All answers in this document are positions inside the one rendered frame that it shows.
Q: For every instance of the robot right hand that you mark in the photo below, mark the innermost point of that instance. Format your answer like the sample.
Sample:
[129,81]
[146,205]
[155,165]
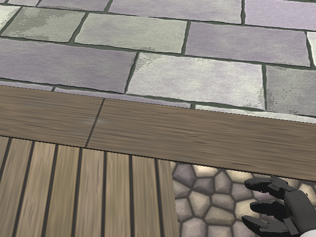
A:
[296,213]

